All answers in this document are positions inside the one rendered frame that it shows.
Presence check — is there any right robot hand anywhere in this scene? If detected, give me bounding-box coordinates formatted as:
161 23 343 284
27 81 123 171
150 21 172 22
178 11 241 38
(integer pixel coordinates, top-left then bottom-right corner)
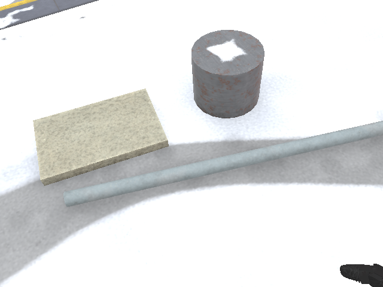
340 264 383 287

